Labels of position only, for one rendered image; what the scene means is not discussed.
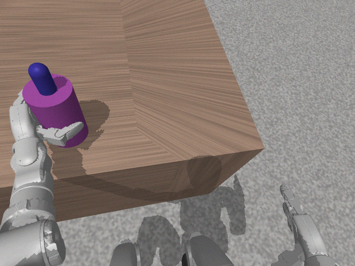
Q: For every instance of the left robot arm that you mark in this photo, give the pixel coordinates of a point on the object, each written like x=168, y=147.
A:
x=29, y=234

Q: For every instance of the bottle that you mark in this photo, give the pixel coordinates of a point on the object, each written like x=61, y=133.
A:
x=52, y=99

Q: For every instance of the right robot hand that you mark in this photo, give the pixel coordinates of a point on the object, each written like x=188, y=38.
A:
x=308, y=239

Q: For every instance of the right robot arm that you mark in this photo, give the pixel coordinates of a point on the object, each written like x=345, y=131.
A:
x=320, y=260

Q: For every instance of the left robot hand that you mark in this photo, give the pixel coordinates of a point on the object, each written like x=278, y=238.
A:
x=24, y=124

